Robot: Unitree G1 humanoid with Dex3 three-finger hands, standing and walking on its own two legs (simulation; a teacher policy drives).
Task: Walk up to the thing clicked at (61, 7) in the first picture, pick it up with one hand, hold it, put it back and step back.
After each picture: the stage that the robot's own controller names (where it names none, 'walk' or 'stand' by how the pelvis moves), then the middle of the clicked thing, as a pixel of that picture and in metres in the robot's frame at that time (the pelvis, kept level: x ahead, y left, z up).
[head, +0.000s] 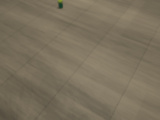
stand; (60, 4) +2.19 +0.34 -0.72
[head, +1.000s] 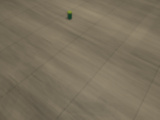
walk; (69, 15) +2.06 +0.15 -0.70
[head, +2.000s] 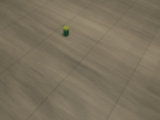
walk; (66, 31) +1.44 +0.15 -0.70
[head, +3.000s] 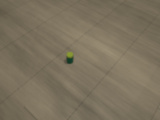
walk; (69, 58) +0.99 +0.15 -0.70
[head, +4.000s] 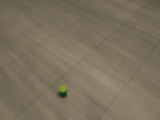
walk; (63, 91) +0.67 +0.18 -0.70
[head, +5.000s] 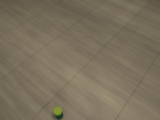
stand; (58, 113) +0.46 +0.20 -0.70
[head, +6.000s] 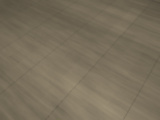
stand; out of the picture +0.42 +0.20 -0.72
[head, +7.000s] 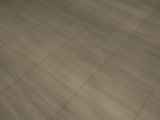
walk; out of the picture +0.37 +0.15 -0.71
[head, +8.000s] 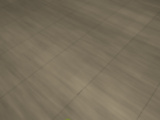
stand; out of the picture +0.43 +0.16 -0.70
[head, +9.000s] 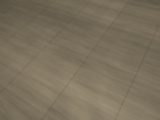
stand; out of the picture +0.37 +0.30 -0.71
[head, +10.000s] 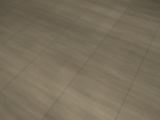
stand; out of the picture +0.34 +0.28 -0.73
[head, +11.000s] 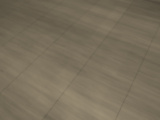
stand; out of the picture +0.34 +0.29 -0.73
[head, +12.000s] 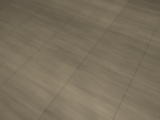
go down; out of the picture +0.34 +0.29 -0.72
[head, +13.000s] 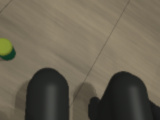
go down; (5, 50) +0.42 +0.32 -0.29
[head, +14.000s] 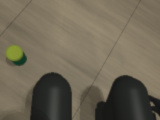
approach; (17, 56) +0.41 +0.31 -0.30
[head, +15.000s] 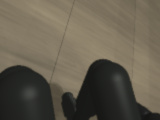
close in; out of the picture +0.39 +0.35 -0.22
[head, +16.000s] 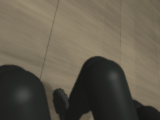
rest palm; out of the picture +0.38 +0.36 -0.22
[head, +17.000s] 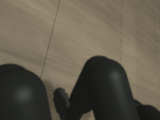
lift; out of the picture +0.38 +0.35 -0.22
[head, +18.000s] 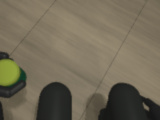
lift; (11, 75) +0.32 +0.25 -0.04
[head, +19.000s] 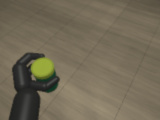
lift; (46, 76) +0.34 +0.15 +0.07
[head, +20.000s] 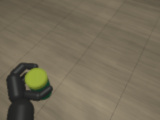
hold; (39, 85) +0.33 +0.17 +0.02
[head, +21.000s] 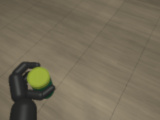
hold; (42, 84) +0.33 +0.16 +0.02
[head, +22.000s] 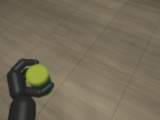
hold; (40, 81) +0.33 +0.17 +0.03
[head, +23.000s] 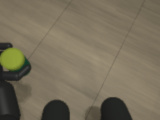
crouch; (17, 63) +0.39 +0.23 -0.06
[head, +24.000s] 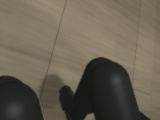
lower; out of the picture +0.40 +0.34 -0.21
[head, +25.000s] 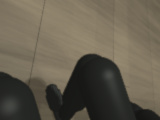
lower; out of the picture +0.40 +0.35 -0.23
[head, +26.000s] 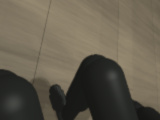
lower; out of the picture +0.39 +0.35 -0.22
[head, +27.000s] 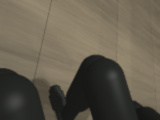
lower; out of the picture +0.39 +0.35 -0.22
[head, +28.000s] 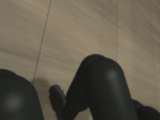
rest; out of the picture +0.39 +0.36 -0.22
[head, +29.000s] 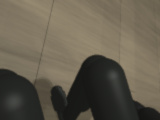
withdraw; out of the picture +0.39 +0.35 -0.23
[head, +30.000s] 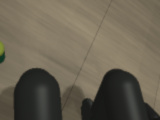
walk; out of the picture +0.41 +0.31 -0.26
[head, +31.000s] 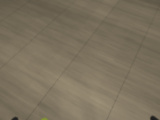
stand; out of the picture +0.37 +0.25 -0.64
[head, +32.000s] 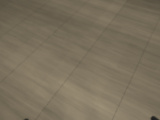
stand; out of the picture +0.37 +0.26 -0.67
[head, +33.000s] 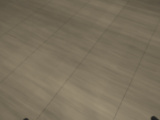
stand; out of the picture +0.36 +0.25 -0.67
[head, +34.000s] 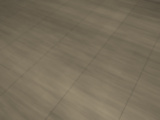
stand; out of the picture +0.38 +0.25 -0.72
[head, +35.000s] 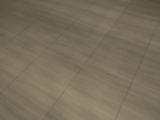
stand; out of the picture +0.36 +0.27 -0.73
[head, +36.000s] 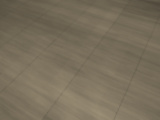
stand; out of the picture +0.35 +0.28 -0.73
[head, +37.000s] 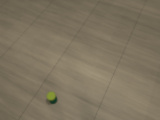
walk; (52, 98) +0.48 +0.25 -0.70
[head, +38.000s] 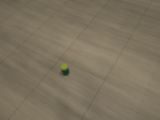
walk; (65, 69) +0.83 +0.25 -0.71
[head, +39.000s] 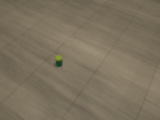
stand; (59, 61) +1.02 +0.21 -0.71
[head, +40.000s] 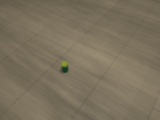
stand; (64, 67) +0.98 +0.22 -0.72
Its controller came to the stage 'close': yes
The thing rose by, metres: 0.74
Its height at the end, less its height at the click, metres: +0.00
